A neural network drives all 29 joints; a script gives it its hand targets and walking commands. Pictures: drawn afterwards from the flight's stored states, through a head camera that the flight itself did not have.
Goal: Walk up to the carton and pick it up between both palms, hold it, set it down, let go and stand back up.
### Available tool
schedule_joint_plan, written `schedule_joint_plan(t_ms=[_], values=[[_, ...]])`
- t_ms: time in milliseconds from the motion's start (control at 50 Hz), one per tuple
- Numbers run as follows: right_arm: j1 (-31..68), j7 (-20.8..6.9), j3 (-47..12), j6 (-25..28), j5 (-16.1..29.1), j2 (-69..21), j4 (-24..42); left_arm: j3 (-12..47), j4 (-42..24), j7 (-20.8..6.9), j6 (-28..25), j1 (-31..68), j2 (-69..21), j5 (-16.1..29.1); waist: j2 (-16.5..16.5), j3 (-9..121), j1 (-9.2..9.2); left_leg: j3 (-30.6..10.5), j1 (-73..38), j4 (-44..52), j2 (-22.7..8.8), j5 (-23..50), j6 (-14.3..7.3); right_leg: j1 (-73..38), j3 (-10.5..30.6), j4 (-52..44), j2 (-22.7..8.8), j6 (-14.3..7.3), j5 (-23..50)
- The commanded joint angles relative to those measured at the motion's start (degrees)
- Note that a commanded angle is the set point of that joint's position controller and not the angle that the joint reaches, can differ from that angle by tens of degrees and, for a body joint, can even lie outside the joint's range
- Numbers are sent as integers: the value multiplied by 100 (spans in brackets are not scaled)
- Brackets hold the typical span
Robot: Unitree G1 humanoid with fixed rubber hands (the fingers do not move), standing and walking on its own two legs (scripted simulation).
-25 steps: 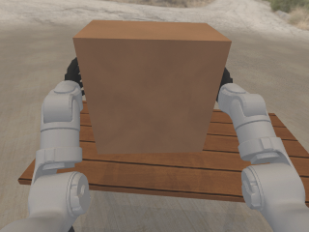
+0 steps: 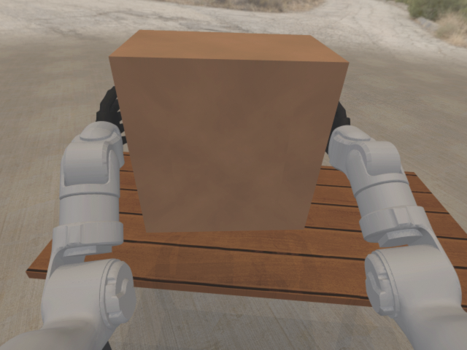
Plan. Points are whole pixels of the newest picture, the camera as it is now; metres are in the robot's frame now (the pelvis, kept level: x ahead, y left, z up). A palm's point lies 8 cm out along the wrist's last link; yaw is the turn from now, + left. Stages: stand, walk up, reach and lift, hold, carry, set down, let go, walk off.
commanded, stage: set down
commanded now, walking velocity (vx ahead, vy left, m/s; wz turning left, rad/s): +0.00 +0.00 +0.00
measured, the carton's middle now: (226, 135) +0.38 -0.01 +0.27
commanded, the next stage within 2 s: none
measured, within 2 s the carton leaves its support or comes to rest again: neither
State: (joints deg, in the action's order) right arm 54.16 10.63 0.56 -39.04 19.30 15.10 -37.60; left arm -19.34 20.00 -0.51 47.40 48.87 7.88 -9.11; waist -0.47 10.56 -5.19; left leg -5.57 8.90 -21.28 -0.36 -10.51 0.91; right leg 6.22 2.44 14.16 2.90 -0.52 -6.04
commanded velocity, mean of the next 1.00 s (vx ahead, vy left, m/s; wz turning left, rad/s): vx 0.00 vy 0.00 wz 0.00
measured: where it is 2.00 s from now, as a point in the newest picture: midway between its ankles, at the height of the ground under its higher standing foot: outside the picture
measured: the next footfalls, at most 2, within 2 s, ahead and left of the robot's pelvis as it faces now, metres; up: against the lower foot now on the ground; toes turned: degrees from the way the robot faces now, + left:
none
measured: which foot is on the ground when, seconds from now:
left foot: down 0.00-1.00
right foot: down 0.00-1.00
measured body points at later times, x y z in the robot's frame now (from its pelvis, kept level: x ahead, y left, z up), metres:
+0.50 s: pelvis +0.01 +0.00 +0.00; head -0.05 +0.03 +0.45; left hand +0.42 +0.16 +0.26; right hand +0.39 -0.20 +0.22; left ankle +0.01 +0.13 -0.75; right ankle +0.02 -0.12 -0.75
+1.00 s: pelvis +0.01 +0.01 +0.00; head -0.03 +0.03 +0.45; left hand +0.43 +0.15 +0.22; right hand +0.39 -0.21 +0.19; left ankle +0.01 +0.13 -0.75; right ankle +0.02 -0.12 -0.75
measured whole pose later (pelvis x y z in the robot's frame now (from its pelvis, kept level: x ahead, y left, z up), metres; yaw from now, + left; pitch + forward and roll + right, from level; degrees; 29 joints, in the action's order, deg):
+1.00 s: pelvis +0.01 +0.01 +0.00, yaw +1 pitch -6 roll -1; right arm 42.3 4.8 9.7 -12.6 7.9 9.1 -41.5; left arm -18.4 24.0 0.1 28.8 44.7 3.1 -12.4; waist 2.4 0.9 -6.8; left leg -4.9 2.9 -20.2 0.8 -11.5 0.0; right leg 1.0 1.1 15.4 1.2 0.3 -8.7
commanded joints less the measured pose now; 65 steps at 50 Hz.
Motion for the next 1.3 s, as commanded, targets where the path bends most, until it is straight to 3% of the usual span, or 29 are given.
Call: schedule_joint_plan(t_ms=[0, 140, 200, 280, 360, 440, 500, 720, 900, 1180, 1280], values=[[5143, -897, -1322, 516, 1025, -3659, 2271, 2489, -948, -1044, -460, 4820, -3318, 1342, -259, 2162, -147, 244, -321, 239, 283, 1185, 157, -953, -105, -12, 97, -4, 1045], [5289, -1020, -848, 1336, 333, -3659, 1753, 2063, -97, -1134, -1147, 4796, -3218, 963, -83, 1849, -124, 310, -415, 472, 276, 546, 37, -850, -232, -102, 8, 44, 444], [4813, -1072, -473, 1669, -161, -3458, 1084, 1759, 350, -1234, -1335, 4471, -3021, 611, -3, 1247, -187, 371, -501, 655, 253, 244, -18, -835, -315, -199, -30, 53, 99], [4427, -1110, -202, 2091, -635, -3245, 819, 1486, 584, -1383, -1448, 4013, -2823, 243, 94, 863, -207, 493, -671, 703, 272, 419, -45, -958, -422, -228, -34, 98, 140], [4478, -1083, -438, 2551, -652, -3257, 1334, 1654, 246, -1376, -1585, 3807, -2904, 218, 92, 1287, -204, 570, -1016, 443, 322, 1242, 34, -1265, -543, -68, 8, 155, 901], [4519, -1046, -863, 2947, -527, -3328, 2043, 2141, -255, -1193, -1777, 3607, -3189, 325, -63, 1810, -223, 566, -1478, 81, 336, 2259, 160, -1401, -649, 74, 90, 177, 1632], [4434, -1061, -1112, 3127, -490, -3343, 2367, 2512, -564, -1042, -1894, 3502, -3346, 402, -126, 2034, -231, 533, -1678, -62, 333, 2529, 211, -1382, -683, 120, 108, 176, 1823], [4017, -1151, -1290, 3201, -546, -3328, 2513, 3079, -725, -737, -2050, 3261, -3498, 652, -68, 2135, -242, 397, -1643, -30, 279, 2239, 200, -1093, -690, 189, 46, 198, 1795], [3689, -1270, -828, 3139, -829, -3186, 1643, 2553, -100, -844, -2003, 3078, -3334, 396, 43, 1485, -188, 489, -1364, 242, 267, 1599, 146, -945, -725, 124, 16, 263, 1439], [3909, -1433, -480, 3600, -1266, -3222, 1578, 2508, 298, -768, -2467, 3258, -3489, 411, 6, 1953, -153, 590, -1496, 180, 260, 1622, 247, -823, -829, 164, 28, 287, 1573], [3711, -1463, -340, 3627, -1450, -3247, 1174, 2423, 570, -727, -2606, 3313, -3394, 369, 48, 1814, -154, 626, -1349, 260, 254, 1347, 223, -803, -814, 187, -20, 328, 1587]])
